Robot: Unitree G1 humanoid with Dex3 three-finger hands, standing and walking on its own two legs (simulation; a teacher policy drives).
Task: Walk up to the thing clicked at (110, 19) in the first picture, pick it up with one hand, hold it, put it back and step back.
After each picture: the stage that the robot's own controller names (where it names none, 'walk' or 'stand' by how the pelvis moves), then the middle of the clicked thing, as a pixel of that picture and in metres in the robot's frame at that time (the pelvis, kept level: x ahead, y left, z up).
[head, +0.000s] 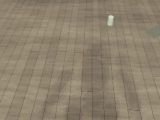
stand; (110, 20) +1.80 -0.39 -0.72
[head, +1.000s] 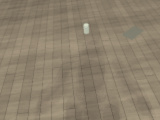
walk; (86, 28) +1.72 +0.04 -0.70
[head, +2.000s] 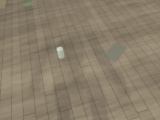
walk; (60, 52) +1.21 +0.29 -0.72
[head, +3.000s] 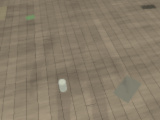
walk; (62, 85) +0.81 +0.23 -0.71
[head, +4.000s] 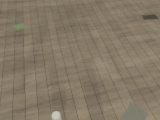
stand; (56, 118) +0.49 +0.20 -0.70
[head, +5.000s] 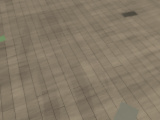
stand; out of the picture +0.43 +0.26 -0.72
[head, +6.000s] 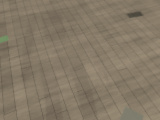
stand; out of the picture +0.39 +0.24 -0.73
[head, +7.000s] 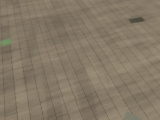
stand; out of the picture +0.39 +0.24 -0.73
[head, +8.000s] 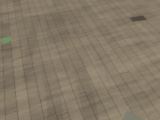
stand; out of the picture +0.39 +0.24 -0.73
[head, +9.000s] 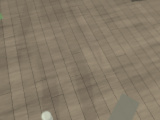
go down; (47, 118) +0.41 +0.23 -0.70
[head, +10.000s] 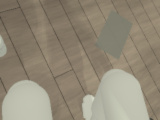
go down; out of the picture +0.49 +0.26 -0.29
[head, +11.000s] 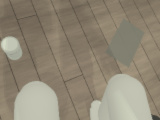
close in; (12, 49) +0.49 +0.25 -0.30
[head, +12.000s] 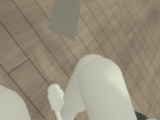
close in; out of the picture +0.48 +0.30 -0.23
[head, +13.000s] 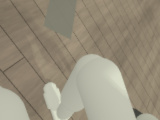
close; out of the picture +0.46 +0.31 -0.24
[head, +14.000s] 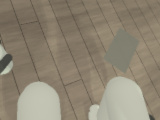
lift; out of the picture +0.39 +0.27 -0.11
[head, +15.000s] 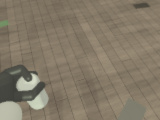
hold; (33, 92) +0.33 +0.17 +0.01
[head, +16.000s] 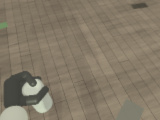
hold; (38, 96) +0.32 +0.17 -0.02
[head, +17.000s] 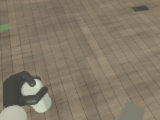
hold; (37, 96) +0.32 +0.17 -0.02
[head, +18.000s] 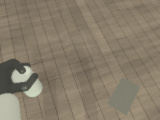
crouch; (28, 82) +0.37 +0.19 -0.07
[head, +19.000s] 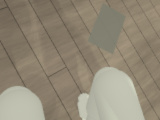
lower; out of the picture +0.51 +0.28 -0.14
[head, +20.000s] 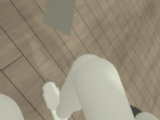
lower; out of the picture +0.60 +0.38 -0.27
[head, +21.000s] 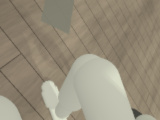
lower; out of the picture +0.60 +0.39 -0.27
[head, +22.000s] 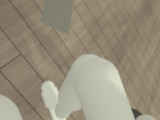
lower; out of the picture +0.59 +0.40 -0.27
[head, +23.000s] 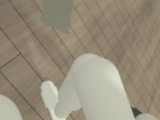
lower; out of the picture +0.59 +0.40 -0.27
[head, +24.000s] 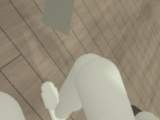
open; out of the picture +0.59 +0.41 -0.26
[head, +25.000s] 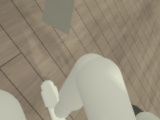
rise; out of the picture +0.59 +0.43 -0.27
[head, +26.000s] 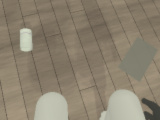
walk; (26, 40) +0.64 +0.32 -0.44
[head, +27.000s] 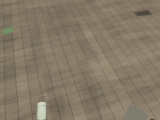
stand; (41, 110) +0.56 +0.31 -0.69
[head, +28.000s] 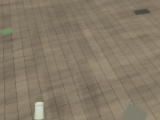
stand; (39, 110) +0.56 +0.34 -0.69
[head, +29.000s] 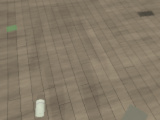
stand; (40, 108) +0.57 +0.34 -0.71
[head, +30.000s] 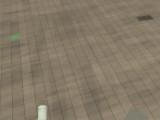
stand; (42, 113) +0.57 +0.36 -0.75
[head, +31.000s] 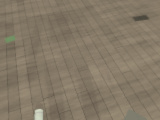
stand; (38, 117) +0.54 +0.37 -0.75
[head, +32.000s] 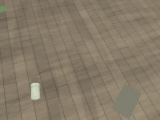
walk; (35, 91) +0.60 +0.33 -0.72
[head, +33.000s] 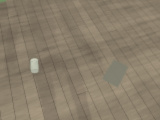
walk; (34, 65) +0.86 +0.40 -0.73
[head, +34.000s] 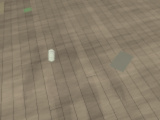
stand; (51, 55) +1.20 +0.41 -0.73
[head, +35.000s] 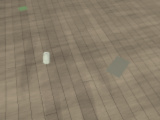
stand; (46, 57) +1.16 +0.36 -0.74
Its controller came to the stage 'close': yes
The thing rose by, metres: 0.69
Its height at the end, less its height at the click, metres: -0.02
